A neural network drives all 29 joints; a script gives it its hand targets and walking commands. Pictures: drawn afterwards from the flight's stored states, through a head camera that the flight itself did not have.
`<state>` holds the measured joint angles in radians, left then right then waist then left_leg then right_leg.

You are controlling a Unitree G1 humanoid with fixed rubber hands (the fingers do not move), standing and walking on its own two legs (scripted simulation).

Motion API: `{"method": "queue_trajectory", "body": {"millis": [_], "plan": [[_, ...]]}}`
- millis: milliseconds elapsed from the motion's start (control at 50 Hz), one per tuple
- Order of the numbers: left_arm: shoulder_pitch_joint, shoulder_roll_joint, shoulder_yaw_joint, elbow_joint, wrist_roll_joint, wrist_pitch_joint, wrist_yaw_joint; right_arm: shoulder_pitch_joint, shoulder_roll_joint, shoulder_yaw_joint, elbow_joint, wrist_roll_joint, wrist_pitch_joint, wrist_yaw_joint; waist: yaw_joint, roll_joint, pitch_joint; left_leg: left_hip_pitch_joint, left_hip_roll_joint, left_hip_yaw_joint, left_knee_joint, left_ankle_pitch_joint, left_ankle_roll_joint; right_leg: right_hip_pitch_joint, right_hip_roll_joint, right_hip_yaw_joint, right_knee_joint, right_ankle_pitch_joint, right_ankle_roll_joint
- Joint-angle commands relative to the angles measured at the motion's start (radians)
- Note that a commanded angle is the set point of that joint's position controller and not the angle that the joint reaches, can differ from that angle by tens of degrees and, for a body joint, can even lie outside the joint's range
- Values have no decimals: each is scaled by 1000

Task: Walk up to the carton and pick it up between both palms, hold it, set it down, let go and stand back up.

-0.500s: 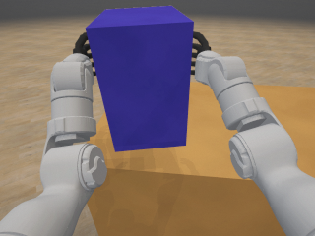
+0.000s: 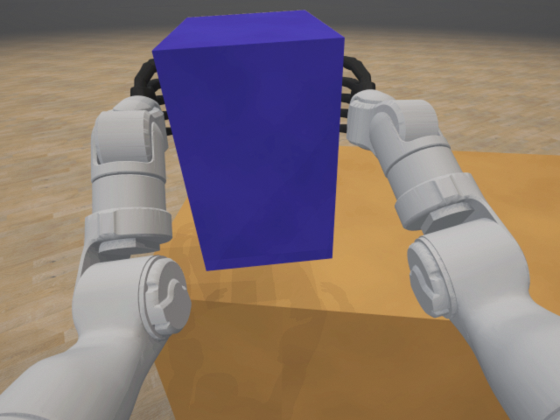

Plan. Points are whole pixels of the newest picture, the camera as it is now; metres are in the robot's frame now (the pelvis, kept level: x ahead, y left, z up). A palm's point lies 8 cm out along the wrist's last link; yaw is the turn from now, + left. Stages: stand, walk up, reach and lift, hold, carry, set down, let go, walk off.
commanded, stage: hold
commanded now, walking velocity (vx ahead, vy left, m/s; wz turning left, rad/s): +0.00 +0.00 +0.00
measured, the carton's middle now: (257, 134) +0.42 +0.01 +0.28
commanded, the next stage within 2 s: none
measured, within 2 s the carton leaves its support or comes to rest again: neither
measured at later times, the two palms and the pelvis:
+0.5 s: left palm (146, 115) +0.37 +0.14 +0.33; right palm (359, 110) +0.37 -0.13 +0.33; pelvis +0.00 +0.00 +0.00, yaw +0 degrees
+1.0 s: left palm (158, 114) +0.39 +0.13 +0.32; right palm (363, 117) +0.38 -0.14 +0.31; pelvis +0.00 +0.00 +0.00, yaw +0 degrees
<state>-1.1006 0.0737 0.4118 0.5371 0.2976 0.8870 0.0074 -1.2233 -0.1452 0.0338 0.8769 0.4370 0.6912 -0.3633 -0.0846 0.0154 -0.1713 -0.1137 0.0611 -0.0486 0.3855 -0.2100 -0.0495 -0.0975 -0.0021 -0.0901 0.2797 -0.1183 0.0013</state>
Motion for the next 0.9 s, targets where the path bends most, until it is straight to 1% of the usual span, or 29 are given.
{"method": "queue_trajectory", "body": {"millis": [0,180,400,760,780,800,820,840,860,880], "plan": [[-761,-621,-315,-75,-203,-68,-137,-826,664,123,-360,174,-55,140,-4,35,-305,-95,-123,41,-56,191,-26,282,108,60,21,138,40],[-758,-617,-313,-71,-203,-68,-139,-829,666,125,-370,174,-54,135,-6,30,-305,-92,-126,42,-54,187,-24,280,104,61,18,143,42],[-759,-623,-316,-71,-204,-68,-140,-828,661,121,-367,172,-54,136,-9,37,-304,-97,-124,40,-57,184,-26,281,106,61,20,136,39],[-761,-621,-315,-73,-204,-68,-137,-827,663,123,-362,175,-54,139,-5,35,-306,-94,-124,40,-55,190,-26,279,107,61,20,139,40],[-770,-562,-216,48,-148,-58,-138,-763,609,27,-172,90,-28,150,-25,31,-113,-131,-106,34,-101,38,-13,177,85,72,-31,-8,32],[-795,-589,-237,32,-161,-68,-144,-787,619,23,-186,84,-45,166,-22,44,-145,-158,-91,18,-133,-27,-14,190,91,63,-20,-36,28],[-822,-591,-248,39,-171,-81,-143,-802,620,8,-177,68,-56,180,-32,61,-172,-188,-84,10,-148,-71,-8,216,89,69,-10,-38,29],[-813,-613,-268,29,-190,-94,-141,-801,625,13,-208,72,-67,184,-41,82,-232,-189,-85,7,-133,-30,-10,253,87,78,8,34,25],[-824,-630,-309,-42,-214,-104,-135,-825,641,48,-267,95,-80,183,-50,89,-329,-144,-89,9,-102,61,-18,289,89,75,25,116,26],[-812,-634,-308,-41,-225,-106,-132,-833,662,73,-308,110,-85,176,-38,73,-364,-110,-101,19,-64,156,-21,292,93,73,24,178,29]]}}
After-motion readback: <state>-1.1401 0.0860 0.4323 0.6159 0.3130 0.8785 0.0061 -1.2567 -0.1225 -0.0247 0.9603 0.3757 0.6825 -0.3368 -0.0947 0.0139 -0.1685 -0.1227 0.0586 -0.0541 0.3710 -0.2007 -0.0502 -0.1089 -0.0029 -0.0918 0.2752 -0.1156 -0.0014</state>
